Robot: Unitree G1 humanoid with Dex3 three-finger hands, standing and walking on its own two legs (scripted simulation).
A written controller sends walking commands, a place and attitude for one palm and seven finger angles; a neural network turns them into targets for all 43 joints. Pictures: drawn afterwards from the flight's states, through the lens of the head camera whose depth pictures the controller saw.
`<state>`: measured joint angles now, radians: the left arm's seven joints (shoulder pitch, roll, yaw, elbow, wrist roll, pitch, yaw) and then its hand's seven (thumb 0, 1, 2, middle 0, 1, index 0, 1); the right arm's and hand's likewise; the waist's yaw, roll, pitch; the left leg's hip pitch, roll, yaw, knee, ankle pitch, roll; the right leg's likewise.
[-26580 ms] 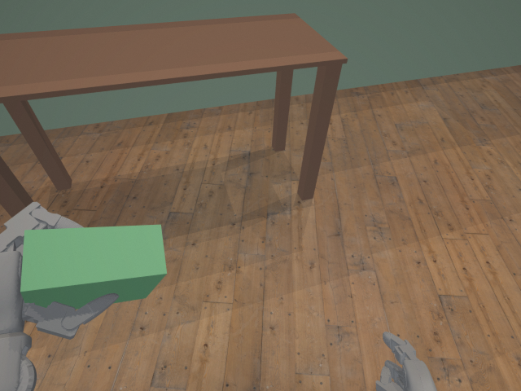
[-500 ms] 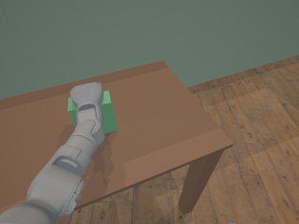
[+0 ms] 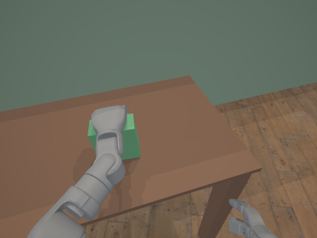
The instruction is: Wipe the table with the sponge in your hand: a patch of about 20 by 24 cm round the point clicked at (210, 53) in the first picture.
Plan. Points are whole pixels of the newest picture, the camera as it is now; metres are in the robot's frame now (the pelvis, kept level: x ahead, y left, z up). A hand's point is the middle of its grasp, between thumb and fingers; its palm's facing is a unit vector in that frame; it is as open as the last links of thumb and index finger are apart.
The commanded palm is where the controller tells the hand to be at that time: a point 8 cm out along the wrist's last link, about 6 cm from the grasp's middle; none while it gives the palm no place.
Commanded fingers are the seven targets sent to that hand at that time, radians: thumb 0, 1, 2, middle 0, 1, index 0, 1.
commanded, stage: wipe back along the third lane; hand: left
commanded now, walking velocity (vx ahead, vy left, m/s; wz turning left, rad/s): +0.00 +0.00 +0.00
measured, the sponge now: (118, 144) +0.37 +0.16 +0.04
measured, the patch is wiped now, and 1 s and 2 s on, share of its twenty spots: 1.00 1.00 1.00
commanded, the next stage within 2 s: slide back across to the middle lane in 0.76 s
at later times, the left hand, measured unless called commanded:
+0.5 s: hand (118, 146) +0.32 +0.14 +0.09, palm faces +0.07 -0.07 -0.99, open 10.1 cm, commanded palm +0.26 +0.13 +0.12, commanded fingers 0.00 0.10 1.30 -1.20 -1.60 -1.20 -1.60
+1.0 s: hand (118, 159) +0.28 +0.13 +0.10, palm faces +0.11 -0.16 -0.98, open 10.1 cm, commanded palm +0.23 +0.14 +0.13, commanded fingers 0.00 0.10 1.30 -1.20 -1.60 -1.20 -1.60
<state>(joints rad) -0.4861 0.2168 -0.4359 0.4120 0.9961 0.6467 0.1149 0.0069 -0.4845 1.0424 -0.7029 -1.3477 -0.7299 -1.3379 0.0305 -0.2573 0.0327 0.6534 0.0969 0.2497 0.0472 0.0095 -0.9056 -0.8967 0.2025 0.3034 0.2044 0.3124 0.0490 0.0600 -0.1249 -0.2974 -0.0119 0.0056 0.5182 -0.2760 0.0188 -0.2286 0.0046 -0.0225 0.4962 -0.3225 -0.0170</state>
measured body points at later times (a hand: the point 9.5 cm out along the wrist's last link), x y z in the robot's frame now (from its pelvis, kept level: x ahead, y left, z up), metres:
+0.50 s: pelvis -0.01 -0.02 +0.00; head -0.05 -0.07 +0.45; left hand +0.31 +0.14 +0.15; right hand +0.22 -0.24 -0.08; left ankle -0.01 +0.11 -0.74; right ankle -0.04 -0.11 -0.74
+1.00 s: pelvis -0.02 -0.03 +0.00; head -0.06 -0.08 +0.44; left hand +0.27 +0.13 +0.15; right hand +0.22 -0.24 -0.07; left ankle -0.01 +0.11 -0.74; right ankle -0.04 -0.11 -0.74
